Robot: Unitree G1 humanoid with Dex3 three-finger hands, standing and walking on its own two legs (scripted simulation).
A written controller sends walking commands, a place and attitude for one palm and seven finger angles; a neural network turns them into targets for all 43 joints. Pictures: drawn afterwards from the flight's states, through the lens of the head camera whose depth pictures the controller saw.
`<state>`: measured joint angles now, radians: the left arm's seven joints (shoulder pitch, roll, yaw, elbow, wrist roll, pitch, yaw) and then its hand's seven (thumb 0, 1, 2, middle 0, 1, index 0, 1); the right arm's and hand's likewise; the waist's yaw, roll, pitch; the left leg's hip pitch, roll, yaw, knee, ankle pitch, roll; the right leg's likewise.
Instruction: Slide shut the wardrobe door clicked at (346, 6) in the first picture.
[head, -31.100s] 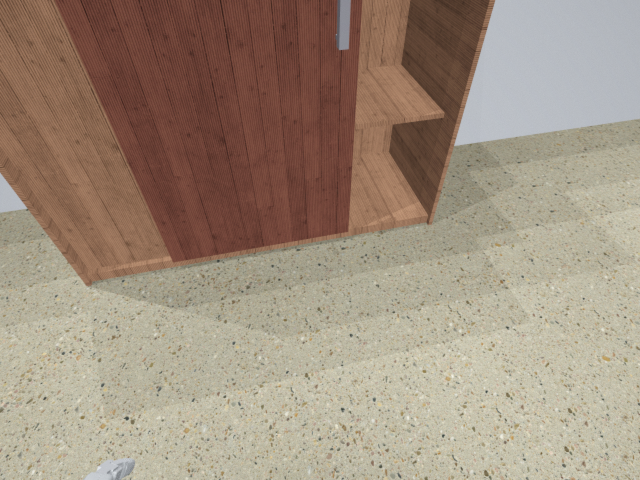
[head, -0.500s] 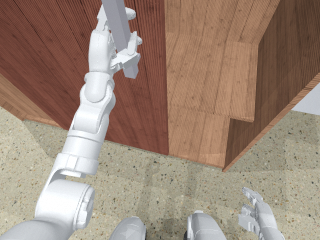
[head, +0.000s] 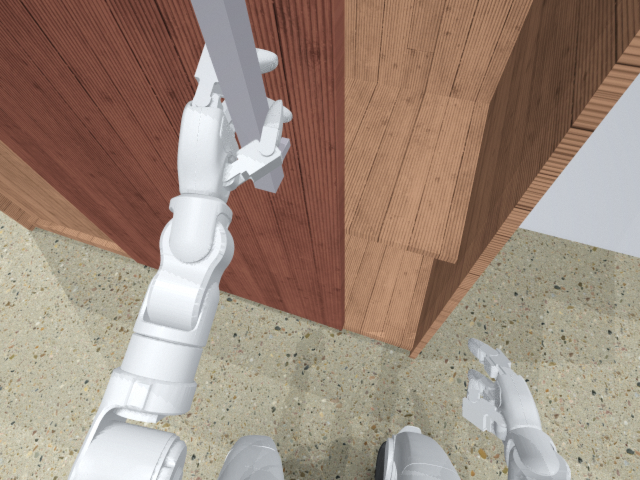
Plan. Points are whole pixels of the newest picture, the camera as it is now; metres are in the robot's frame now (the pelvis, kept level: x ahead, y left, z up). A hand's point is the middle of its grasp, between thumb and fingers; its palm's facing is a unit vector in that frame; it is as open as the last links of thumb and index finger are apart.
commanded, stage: step sideways, sliding the door along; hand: left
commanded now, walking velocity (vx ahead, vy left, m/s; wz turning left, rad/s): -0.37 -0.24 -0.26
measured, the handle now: (253, 70) +0.44 +0.14 +0.22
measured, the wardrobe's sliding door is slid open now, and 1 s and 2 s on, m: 0.21 0.00 0.00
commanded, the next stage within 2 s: stop walking and hold the door there in 1.22 s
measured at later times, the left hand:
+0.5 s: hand (456, 189) +0.36 -0.05 +0.17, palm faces +0.06 -0.99 -0.15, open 6.6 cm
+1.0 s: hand (513, 193) +0.36 -0.10 +0.18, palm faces +0.41 -0.91 -0.07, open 7.1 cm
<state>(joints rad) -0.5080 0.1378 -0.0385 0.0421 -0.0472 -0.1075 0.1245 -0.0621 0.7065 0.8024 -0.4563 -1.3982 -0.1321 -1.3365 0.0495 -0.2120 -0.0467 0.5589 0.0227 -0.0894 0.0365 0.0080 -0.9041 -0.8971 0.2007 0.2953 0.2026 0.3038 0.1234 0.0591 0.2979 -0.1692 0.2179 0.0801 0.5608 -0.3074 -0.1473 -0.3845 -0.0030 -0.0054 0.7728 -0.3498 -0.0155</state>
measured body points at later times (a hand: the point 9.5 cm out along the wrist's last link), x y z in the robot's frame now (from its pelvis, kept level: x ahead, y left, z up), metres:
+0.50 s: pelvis -0.03 -0.16 -0.01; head +0.06 -0.18 +0.43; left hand +0.35 +0.00 +0.18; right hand +0.17 -0.35 -0.12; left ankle -0.02 +0.08 -0.72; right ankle -0.02 -0.27 -0.73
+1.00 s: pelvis -0.07 -0.32 +0.00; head +0.01 -0.34 +0.45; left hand +0.33 -0.05 +0.18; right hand +0.09 -0.55 -0.12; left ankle -0.06 -0.09 -0.69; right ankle -0.08 -0.40 -0.72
